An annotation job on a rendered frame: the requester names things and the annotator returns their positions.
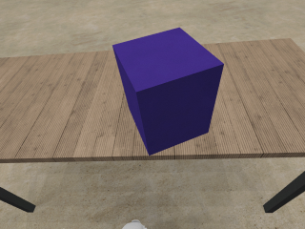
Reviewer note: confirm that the table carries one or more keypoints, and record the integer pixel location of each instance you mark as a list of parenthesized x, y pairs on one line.
[(72, 107)]

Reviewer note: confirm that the carton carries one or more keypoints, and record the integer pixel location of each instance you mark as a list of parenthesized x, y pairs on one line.
[(171, 84)]

